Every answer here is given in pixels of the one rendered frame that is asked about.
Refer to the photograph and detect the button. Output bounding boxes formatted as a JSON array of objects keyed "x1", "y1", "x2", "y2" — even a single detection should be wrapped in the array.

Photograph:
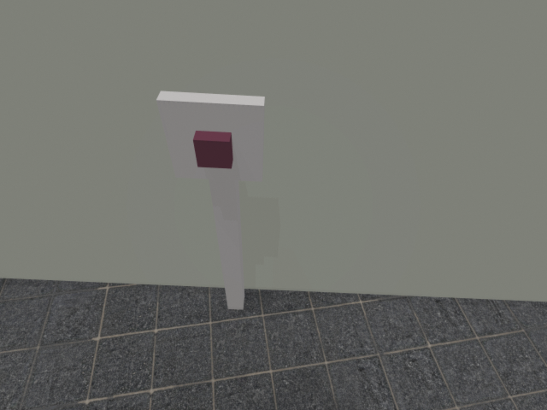
[{"x1": 193, "y1": 131, "x2": 233, "y2": 169}]

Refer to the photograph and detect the panel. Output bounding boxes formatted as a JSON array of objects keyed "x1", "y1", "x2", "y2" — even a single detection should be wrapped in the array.
[{"x1": 156, "y1": 91, "x2": 265, "y2": 310}]

